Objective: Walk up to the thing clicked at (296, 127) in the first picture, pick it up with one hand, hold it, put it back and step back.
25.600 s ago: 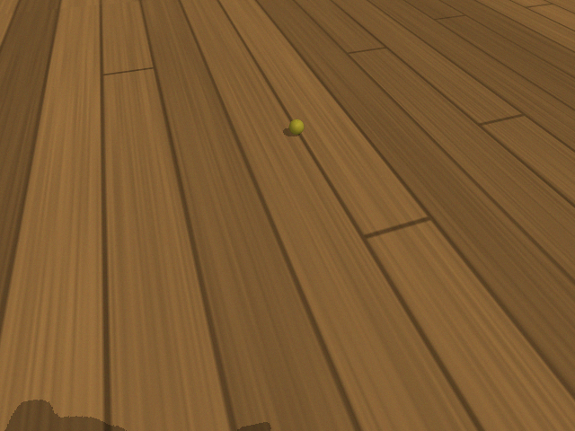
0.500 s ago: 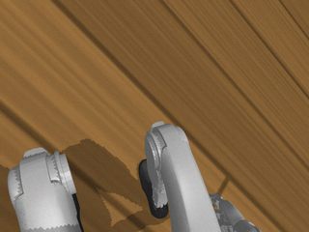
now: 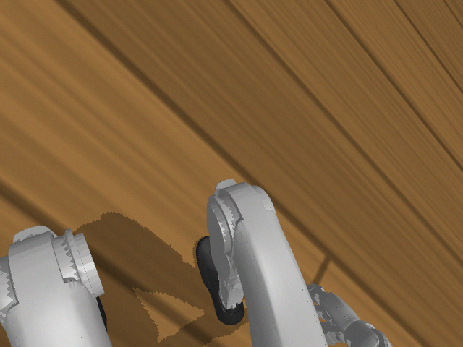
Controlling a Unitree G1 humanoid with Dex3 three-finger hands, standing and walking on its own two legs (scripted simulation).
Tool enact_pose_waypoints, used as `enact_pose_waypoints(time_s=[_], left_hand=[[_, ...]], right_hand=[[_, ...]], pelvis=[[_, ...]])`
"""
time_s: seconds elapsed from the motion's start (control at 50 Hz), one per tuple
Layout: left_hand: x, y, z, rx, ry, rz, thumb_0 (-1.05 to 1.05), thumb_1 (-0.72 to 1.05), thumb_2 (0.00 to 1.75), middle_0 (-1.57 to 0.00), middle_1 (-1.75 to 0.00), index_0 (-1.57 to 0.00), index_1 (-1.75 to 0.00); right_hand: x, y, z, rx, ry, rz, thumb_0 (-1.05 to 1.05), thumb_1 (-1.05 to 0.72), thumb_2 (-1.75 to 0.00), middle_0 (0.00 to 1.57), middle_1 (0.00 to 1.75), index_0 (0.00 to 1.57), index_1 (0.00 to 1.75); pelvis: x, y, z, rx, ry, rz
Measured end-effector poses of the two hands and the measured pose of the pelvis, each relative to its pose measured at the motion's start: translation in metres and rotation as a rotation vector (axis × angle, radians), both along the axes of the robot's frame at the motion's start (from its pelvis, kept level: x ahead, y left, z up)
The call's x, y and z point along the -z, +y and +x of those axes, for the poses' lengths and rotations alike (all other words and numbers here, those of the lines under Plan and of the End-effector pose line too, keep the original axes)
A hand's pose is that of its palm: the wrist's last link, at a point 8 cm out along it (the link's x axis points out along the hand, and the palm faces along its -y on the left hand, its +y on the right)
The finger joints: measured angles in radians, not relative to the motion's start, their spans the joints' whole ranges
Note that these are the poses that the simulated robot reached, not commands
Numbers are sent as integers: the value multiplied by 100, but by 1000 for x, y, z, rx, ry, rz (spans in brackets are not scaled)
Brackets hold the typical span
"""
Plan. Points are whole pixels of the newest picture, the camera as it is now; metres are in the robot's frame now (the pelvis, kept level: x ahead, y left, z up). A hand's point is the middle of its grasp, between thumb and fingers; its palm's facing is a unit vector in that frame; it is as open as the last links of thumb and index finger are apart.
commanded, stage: rest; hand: left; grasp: from above
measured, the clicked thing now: out of the picture +0.43 +0.35 -0.24
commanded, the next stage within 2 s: open in 0.58 s
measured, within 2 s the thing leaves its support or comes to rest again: rests again in 0.38 s
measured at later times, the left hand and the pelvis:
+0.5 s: hand out of the picture +0.43 +0.35 -0.23, palm faces -0.42 -0.16 -0.90, open 11.1 cm; pelvis +0.00 +0.00 +0.00, yaw -1 degrees
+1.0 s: hand out of the picture +0.43 +0.36 -0.23, palm faces -0.41 -0.15 -0.90, open 11.8 cm; pelvis +0.00 +0.01 +0.00, yaw -2 degrees
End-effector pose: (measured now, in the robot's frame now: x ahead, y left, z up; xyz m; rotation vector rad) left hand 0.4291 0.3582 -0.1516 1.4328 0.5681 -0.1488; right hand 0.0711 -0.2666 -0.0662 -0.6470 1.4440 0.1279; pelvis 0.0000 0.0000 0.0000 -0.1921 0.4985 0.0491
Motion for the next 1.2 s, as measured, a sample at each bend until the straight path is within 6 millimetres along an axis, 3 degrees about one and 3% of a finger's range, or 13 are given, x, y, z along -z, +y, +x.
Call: enact_pose_waypoints(time_s=[0.44,0.78,0.96,1.2], left_hand=[[16,0,3,-5,-10,2,0,-14,58,-64,-76,-59,-71],[17,3,2,-11,3,-7,-1,-15,64,-60,-80,-55,-75],[18,2,0,4,-9,-4,0,-20,82,-44,-90,-41,-86],[18,2,7,-4,-21,7,0,-44,101,-15,-102,-15,-102]], right_hand=[[-5,11,3,-65,-9,20,0,-91,-90,20,30,21,30],[-8,14,-2,-95,-9,31,0,-91,-90,20,30,21,30],[-10,15,-2,-113,-15,36,0,-90,-90,21,30,21,30],[-13,18,-1,-112,-19,39,0,-90,-90,20,30,21,30]], pelvis=[[3,4,0,10,-23,-21],[4,6,-2,18,-42,-30],[5,6,-4,21,-54,-33],[4,8,-3,22,-48,-42]])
